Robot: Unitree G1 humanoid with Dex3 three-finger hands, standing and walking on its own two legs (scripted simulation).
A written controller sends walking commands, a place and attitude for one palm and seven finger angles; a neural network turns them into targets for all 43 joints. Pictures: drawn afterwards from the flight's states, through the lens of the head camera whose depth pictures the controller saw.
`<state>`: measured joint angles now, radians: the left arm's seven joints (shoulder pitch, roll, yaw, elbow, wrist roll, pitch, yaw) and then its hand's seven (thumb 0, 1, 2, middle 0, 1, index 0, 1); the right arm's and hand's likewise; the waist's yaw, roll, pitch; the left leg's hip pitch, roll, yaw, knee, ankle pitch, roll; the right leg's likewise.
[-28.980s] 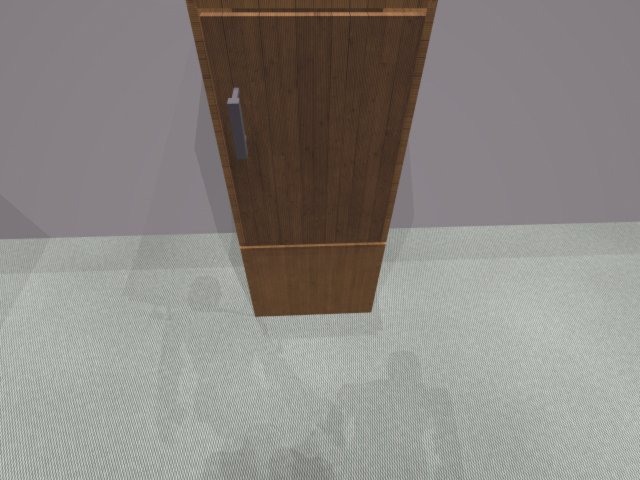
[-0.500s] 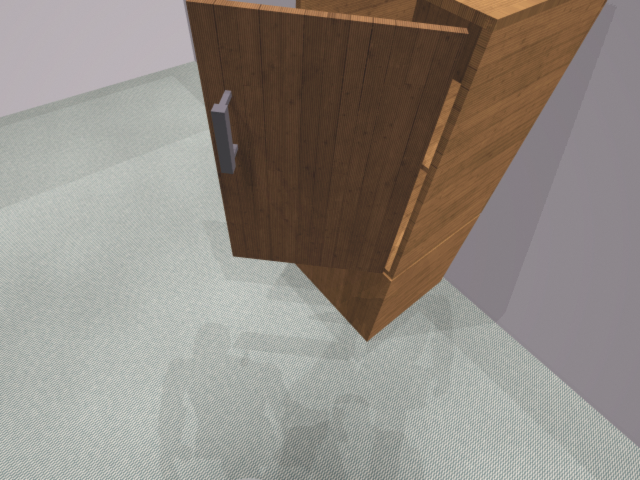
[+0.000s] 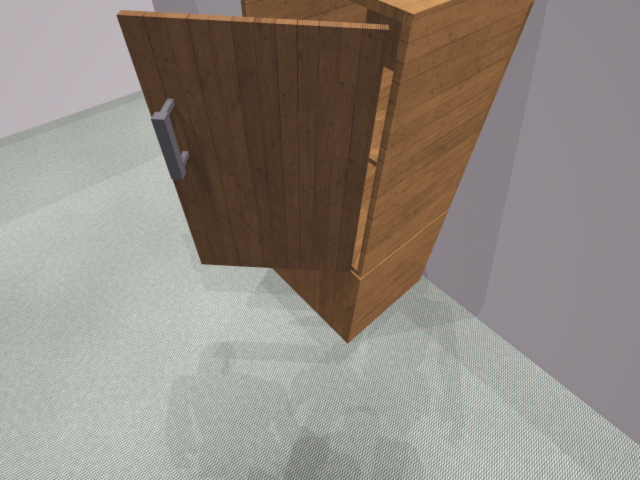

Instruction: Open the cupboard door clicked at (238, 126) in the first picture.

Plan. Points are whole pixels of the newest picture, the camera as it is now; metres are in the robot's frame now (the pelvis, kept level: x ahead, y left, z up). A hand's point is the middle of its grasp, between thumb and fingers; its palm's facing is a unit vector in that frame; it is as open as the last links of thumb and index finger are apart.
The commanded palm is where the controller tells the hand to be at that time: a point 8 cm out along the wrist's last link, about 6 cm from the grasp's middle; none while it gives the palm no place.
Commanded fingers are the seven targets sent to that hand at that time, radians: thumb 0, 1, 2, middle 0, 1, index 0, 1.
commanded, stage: come to a stop and stand still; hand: left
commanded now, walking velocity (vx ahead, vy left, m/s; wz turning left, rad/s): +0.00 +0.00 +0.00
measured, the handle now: (173, 140) +0.62 +0.28 +0.07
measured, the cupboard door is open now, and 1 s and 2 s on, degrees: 45 45 45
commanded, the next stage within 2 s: look again from close up in 0.14 s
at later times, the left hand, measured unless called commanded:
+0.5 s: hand out of the picture +0.00 +0.18 -0.17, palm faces +0.00 -0.97 -0.23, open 7.4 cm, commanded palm none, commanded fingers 0.00 0.90 0.90 -0.20 -0.30 -0.20 -0.30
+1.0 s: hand out of the picture +0.02 +0.16 -0.17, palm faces -0.01 -0.98 -0.20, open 7.3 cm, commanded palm none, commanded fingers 0.00 0.90 0.90 -0.20 -0.30 -0.20 -0.30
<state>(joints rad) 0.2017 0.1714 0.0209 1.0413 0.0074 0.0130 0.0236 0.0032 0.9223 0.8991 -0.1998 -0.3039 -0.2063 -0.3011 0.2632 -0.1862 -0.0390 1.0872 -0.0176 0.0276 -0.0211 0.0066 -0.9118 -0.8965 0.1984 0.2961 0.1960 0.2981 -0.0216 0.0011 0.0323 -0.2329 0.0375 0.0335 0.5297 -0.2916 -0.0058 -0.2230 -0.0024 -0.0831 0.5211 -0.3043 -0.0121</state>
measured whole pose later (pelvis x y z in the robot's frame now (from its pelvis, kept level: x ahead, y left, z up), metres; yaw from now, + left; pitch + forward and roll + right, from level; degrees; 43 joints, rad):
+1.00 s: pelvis +0.01 -0.02 +0.00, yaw -2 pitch -1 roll +0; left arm 0.27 0.16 0.00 1.10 0.02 -0.01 0.02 0.01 0.91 0.90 -0.20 -0.30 -0.20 -0.30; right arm 0.28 -0.16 0.01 1.11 -0.02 -0.01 -0.02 0.01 -0.91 -0.90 0.20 0.30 0.20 0.30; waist 0.01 0.00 0.03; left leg -0.18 0.04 0.06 0.50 -0.31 -0.02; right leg -0.19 0.01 -0.06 0.52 -0.32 -0.04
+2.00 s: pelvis +0.12 +0.08 -0.01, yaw -1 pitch +0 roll +2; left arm 0.30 0.24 0.07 1.02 0.02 0.05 0.04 0.00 0.91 0.90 -0.20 -0.30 -0.21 -0.30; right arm 0.14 -0.20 -0.04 0.93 -0.02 0.02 0.00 0.00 -0.91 -0.90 0.20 0.30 0.20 0.30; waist 0.05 -0.07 0.06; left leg -0.35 0.02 0.11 0.61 -0.23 0.02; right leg -0.33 -0.12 -0.04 0.85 -0.52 0.01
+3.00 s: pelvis +0.13 +0.04 +0.00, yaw -1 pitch -1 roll +1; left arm 0.36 0.09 0.00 1.13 0.01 -0.01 0.04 0.00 0.91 0.90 -0.20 -0.30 -0.20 -0.30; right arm 0.29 -0.10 0.00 1.18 -0.02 0.01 -0.04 0.02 -0.93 -0.90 0.20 0.30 0.20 0.30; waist 0.01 -0.01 0.04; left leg -0.24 0.09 0.07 0.45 -0.19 -0.06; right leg -0.06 0.05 -0.09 0.42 -0.35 -0.07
